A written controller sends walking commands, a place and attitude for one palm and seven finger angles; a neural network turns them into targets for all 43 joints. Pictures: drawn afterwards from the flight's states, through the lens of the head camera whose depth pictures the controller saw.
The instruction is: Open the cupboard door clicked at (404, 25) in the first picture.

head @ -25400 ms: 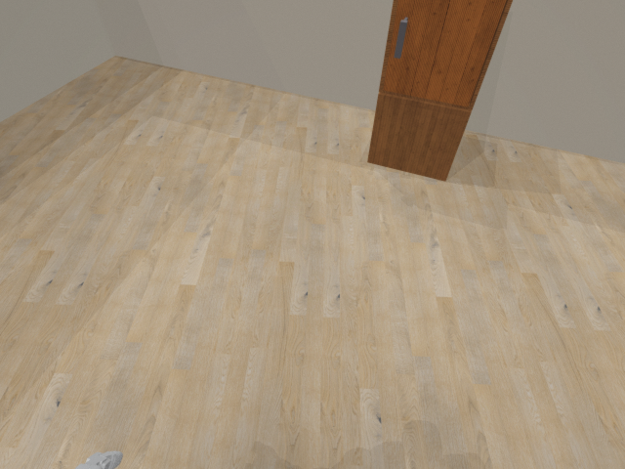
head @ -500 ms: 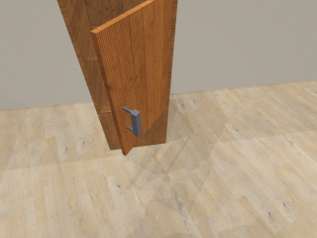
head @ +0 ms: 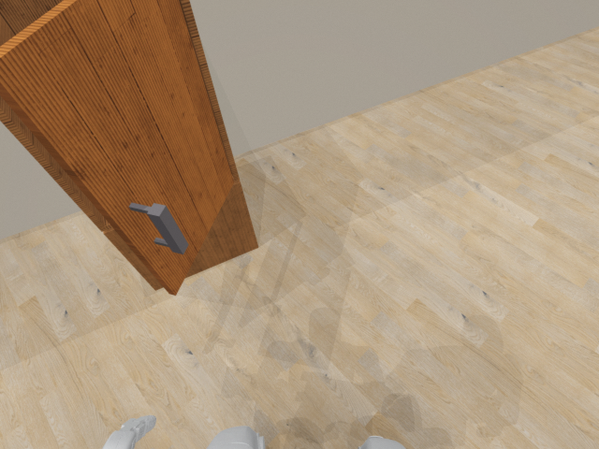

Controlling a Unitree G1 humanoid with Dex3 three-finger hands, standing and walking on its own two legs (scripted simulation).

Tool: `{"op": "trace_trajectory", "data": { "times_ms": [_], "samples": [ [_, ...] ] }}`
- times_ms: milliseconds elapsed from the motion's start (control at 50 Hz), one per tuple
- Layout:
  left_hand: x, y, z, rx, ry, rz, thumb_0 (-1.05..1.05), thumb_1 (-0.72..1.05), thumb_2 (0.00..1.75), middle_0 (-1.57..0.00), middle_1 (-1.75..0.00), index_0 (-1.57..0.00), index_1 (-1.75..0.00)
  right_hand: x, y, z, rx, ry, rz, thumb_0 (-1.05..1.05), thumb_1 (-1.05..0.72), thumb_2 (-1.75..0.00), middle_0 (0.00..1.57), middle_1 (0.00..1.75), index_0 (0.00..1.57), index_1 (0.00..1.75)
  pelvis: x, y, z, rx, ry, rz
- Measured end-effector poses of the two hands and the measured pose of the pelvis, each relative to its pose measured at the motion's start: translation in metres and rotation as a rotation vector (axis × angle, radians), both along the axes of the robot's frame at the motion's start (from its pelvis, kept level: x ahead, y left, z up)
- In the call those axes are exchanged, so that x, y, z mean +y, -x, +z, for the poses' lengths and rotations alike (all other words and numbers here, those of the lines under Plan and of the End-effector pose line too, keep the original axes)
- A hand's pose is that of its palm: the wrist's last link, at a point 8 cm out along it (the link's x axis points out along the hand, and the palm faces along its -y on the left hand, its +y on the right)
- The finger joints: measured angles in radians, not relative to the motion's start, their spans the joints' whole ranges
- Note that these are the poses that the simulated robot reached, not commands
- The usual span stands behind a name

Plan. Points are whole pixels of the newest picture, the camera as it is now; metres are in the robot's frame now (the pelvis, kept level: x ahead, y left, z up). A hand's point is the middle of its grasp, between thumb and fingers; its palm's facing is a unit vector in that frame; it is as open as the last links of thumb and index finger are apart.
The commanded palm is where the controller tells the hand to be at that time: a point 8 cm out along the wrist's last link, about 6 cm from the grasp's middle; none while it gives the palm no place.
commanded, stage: walk to a spot facing it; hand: left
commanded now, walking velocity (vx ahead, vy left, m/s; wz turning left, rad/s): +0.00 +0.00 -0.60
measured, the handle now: (159, 228) +0.48 +0.31 -0.09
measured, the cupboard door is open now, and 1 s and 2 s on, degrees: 49 49 49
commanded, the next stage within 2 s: none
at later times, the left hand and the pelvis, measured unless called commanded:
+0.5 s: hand (210, 419) +0.17 +0.16 -0.15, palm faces -0.29 -0.93 -0.23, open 7.4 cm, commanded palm none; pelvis +0.01 -0.02 +0.01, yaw -18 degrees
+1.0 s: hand (267, 364) +0.25 +0.08 -0.16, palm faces -0.55 -0.82 -0.19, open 7.4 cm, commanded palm none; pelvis +0.10 -0.06 +0.02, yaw -36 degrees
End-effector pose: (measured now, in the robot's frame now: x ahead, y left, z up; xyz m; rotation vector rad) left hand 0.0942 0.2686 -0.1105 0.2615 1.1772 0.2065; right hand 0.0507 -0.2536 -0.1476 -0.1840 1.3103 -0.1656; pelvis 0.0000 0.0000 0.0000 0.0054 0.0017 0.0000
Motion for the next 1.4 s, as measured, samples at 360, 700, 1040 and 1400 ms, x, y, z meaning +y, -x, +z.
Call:
{"op": "trace_trajectory", "data": {
  "times_ms": [360,700,1040,1400],
  "samples": [
    [-0.029,-0.041,-0.019,0.08,0.105,-0.191,0.01,0.9,0.9,-0.2,-0.3,-0.2,-0.3,-0.009,0.019,0.046,-0.121,0.108,-0.151,0.0,-0.91,-0.9,0.2,0.3,0.2,0.3,0.003,-0.006,0.012,0.027,0.014,-0.227],
    [-0.1,-0.095,0.005,0.048,0.023,-0.427,0.0,0.9,0.9,-0.2,-0.3,-0.2,-0.3,-0.05,0.1,0.028,-0.017,0.042,-0.425,0.01,-0.91,-0.9,0.2,0.3,0.2,0.3,-0.039,-0.015,0.015,0.008,-0.012,-0.43],
    [-0.164,-0.21,-0.011,0.115,0.108,-0.627,0.01,0.91,0.9,-0.2,-0.3,-0.2,-0.3,-0.023,0.066,0.049,-0.068,0.071,-0.609,0.0,-0.91,-0.9,0.2,0.3,0.2,0.3,-0.066,-0.106,0.02,0.034,0.007,-0.655],
    [-0.418,-0.341,-0.003,-0.059,0.129,-0.924,0.0,0.91,0.9,-0.2,-0.3,-0.2,-0.3,-0.061,0.099,0.015,0.218,-0.134,-0.94,0.01,-0.91,-0.9,0.2,0.3,0.2,0.3,-0.209,-0.171,0.006,-0.017,-0.006,-0.808]
  ]
}}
